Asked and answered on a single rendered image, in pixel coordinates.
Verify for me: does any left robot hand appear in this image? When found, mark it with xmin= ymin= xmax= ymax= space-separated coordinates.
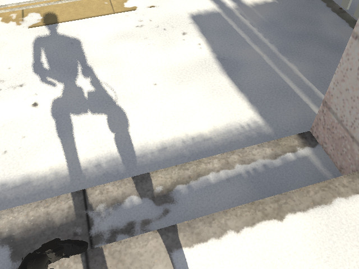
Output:
xmin=18 ymin=238 xmax=88 ymax=269

